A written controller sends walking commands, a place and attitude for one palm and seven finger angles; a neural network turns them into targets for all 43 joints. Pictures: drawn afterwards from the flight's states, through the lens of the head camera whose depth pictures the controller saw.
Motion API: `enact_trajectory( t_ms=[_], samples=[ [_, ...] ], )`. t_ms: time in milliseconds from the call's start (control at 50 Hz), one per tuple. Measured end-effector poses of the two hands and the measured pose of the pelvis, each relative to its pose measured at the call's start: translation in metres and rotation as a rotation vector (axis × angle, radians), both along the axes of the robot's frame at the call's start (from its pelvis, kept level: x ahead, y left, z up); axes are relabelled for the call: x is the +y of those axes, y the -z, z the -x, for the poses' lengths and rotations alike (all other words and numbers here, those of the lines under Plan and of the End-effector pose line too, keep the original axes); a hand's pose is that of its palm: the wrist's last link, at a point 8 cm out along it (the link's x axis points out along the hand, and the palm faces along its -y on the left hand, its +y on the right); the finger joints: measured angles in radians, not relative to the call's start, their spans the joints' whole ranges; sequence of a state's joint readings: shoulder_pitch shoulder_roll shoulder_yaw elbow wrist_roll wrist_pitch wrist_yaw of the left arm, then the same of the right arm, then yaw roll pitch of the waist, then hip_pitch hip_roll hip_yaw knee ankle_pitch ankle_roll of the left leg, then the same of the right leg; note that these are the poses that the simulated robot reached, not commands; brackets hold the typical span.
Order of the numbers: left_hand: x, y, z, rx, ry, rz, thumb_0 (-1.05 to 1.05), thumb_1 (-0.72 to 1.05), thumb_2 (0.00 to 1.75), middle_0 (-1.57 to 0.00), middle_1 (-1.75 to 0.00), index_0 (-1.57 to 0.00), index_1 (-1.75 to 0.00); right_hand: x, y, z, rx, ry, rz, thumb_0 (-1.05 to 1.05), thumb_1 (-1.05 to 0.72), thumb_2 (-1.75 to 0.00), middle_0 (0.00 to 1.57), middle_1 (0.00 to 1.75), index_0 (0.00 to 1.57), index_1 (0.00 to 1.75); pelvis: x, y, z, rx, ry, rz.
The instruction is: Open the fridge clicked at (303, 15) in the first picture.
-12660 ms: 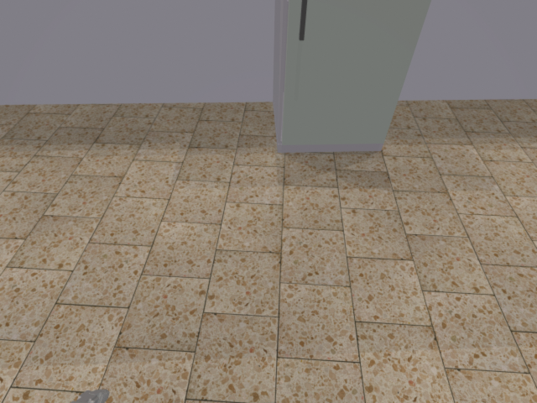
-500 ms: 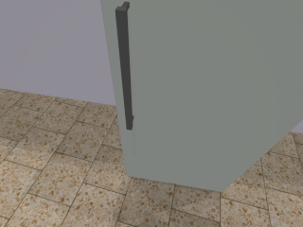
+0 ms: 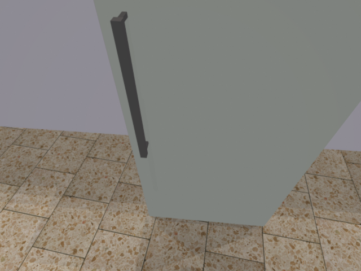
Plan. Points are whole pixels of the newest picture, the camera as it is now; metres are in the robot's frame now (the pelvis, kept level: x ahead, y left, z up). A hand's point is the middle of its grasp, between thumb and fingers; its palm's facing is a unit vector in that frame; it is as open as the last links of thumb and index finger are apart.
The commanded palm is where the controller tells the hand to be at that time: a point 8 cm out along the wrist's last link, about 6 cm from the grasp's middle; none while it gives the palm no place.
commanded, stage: come to a stop and stand still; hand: left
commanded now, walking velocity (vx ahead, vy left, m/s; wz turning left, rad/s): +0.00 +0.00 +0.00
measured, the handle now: (136, 101) +0.48 +0.14 +0.13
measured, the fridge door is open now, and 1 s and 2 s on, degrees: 0 0 0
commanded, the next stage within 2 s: look again from close up in 0.38 s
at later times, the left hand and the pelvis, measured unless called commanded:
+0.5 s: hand out of the picture +0.03 +0.18 -0.17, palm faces -0.01 -0.98 -0.19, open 7.4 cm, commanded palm none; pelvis +0.02 +0.01 +0.00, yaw -1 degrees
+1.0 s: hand out of the picture +0.04 +0.19 -0.17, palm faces +0.00 -0.98 -0.20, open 7.4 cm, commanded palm none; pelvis +0.03 +0.01 +0.01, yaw -1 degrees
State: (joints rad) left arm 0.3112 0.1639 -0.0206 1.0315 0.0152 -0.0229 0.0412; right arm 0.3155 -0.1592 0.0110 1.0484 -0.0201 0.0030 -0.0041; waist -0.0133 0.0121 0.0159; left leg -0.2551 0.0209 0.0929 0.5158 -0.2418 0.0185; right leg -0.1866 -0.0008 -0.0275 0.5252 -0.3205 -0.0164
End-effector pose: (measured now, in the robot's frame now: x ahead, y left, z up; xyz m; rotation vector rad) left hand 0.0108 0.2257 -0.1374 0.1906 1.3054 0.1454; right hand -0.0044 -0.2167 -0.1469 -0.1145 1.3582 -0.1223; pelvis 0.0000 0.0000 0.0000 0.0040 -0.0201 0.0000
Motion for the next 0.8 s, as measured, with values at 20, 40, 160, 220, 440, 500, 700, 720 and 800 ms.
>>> enact_trajectory(
  t_ms=[20,40,160,220,440,500,700,720,800],
  samples=[
    [0.001,0.000,-0.003,-0.004,0.003,-0.001,0.00,0.91,0.90,-0.20,-0.29,-0.20,-0.30,0.002,0.000,0.003,0.010,0.002,-0.002,0.01,-0.92,-0.90,0.20,0.30,0.20,0.30,0.000,0.000,-0.001,0.001,0.001,0.000],
    [0.002,0.000,-0.007,-0.007,0.006,-0.001,0.00,0.91,0.90,-0.20,-0.29,-0.20,-0.30,0.003,0.000,0.005,0.019,0.004,-0.004,0.01,-0.92,-0.90,0.20,0.30,0.20,0.30,0.000,-0.001,-0.001,0.002,0.002,-0.001],
    [0.004,0.000,-0.019,-0.009,0.013,0.003,0.00,0.91,0.90,-0.20,-0.29,-0.20,-0.30,0.008,-0.002,0.008,0.048,0.011,-0.003,0.01,-0.91,-0.90,0.20,0.30,0.20,0.30,0.002,-0.002,-0.007,0.006,0.006,-0.002],
    [0.004,0.002,-0.022,0.000,0.010,0.007,0.00,0.91,0.90,-0.20,-0.29,-0.20,-0.30,0.008,-0.003,0.003,0.047,0.012,0.003,0.01,-0.91,-0.90,0.20,0.30,0.20,0.30,0.003,-0.002,-0.010,0.007,0.008,-0.002],
    [0.003,0.006,-0.015,0.061,-0.007,0.031,0.00,0.91,0.90,-0.20,-0.29,-0.20,-0.30,0.001,-0.007,-0.031,0.009,-0.003,0.043,0.01,-0.92,-0.90,0.20,0.30,0.20,0.30,0.007,-0.003,-0.022,0.012,0.014,-0.002],
    [0.003,0.007,-0.013,0.075,-0.011,0.034,0.00,0.91,0.90,-0.20,-0.29,-0.20,-0.30,0.000,-0.009,-0.040,-0.005,-0.007,0.052,0.01,-0.92,-0.90,0.20,0.30,0.20,0.30,0.008,-0.003,-0.025,0.012,0.015,-0.002],
    [0.007,0.006,-0.014,0.089,-0.017,0.030,0.00,0.91,0.90,-0.20,-0.29,-0.20,-0.30,-0.001,-0.010,-0.059,-0.030,-0.018,0.060,0.01,-0.92,-0.90,0.20,0.30,0.20,0.30,0.010,-0.004,-0.031,0.013,0.015,-0.003],
    [0.007,0.006,-0.015,0.088,-0.017,0.029,0.00,0.91,0.90,-0.20,-0.29,-0.20,-0.30,-0.001,-0.010,-0.060,-0.031,-0.018,0.060,0.01,-0.92,-0.90,0.20,0.30,0.20,0.30,0.010,-0.004,-0.031,0.013,0.014,-0.003],
    [0.009,0.006,-0.018,0.081,-0.017,0.025,0.00,0.91,0.90,-0.20,-0.29,-0.20,-0.30,0.000,-0.011,-0.062,-0.029,-0.020,0.060,0.01,-0.92,-0.90,0.20,0.30,0.20,0.30,0.011,-0.004,-0.032,0.013,0.013,-0.003]
  ],
)
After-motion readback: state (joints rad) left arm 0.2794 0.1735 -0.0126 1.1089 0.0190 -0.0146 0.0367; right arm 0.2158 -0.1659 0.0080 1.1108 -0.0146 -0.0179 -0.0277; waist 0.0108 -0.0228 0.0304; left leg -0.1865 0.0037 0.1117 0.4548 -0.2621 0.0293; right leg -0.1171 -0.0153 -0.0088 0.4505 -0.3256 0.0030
